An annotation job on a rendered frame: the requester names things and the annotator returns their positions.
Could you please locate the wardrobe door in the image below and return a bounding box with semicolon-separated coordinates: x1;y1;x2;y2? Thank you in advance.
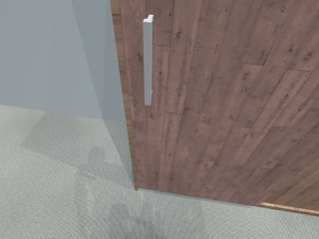
263;157;319;211
119;0;319;207

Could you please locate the handle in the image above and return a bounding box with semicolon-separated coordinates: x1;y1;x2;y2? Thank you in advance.
143;14;154;106

